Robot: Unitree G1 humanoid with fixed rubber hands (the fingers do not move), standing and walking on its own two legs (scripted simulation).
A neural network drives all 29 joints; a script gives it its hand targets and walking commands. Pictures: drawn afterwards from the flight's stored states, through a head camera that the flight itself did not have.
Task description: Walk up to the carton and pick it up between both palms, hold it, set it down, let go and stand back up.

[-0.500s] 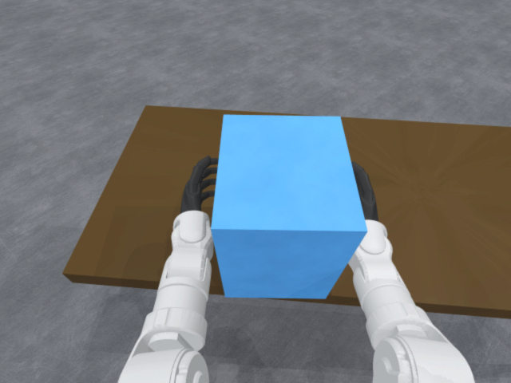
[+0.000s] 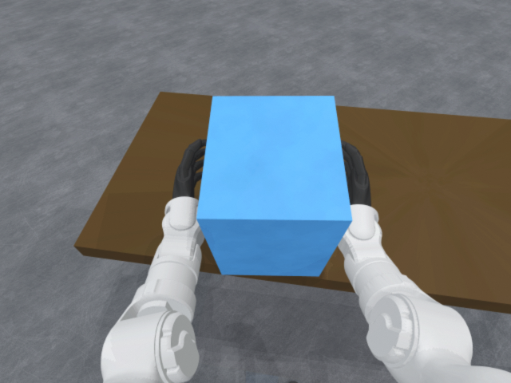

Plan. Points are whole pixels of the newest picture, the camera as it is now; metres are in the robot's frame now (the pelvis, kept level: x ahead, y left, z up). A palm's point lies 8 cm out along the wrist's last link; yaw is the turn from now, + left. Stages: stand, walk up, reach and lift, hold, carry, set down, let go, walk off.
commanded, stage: reach and lift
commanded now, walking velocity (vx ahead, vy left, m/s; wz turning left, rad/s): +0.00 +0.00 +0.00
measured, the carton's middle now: (271, 195) +0.41 -0.03 +0.05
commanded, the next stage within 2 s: hold in 1.96 s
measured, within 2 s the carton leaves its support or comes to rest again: neither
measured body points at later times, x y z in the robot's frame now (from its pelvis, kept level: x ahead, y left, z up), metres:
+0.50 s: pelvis +0.02 +0.02 +0.00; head +0.02 +0.03 +0.45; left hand +0.44 +0.12 +0.14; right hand +0.41 -0.15 +0.13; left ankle -0.01 +0.14 -0.74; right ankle +0.08 -0.09 -0.74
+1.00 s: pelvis +0.01 +0.04 +0.00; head -0.01 +0.07 +0.45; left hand +0.40 +0.14 +0.18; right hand +0.38 -0.13 +0.15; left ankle -0.01 +0.14 -0.74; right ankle +0.08 -0.09 -0.74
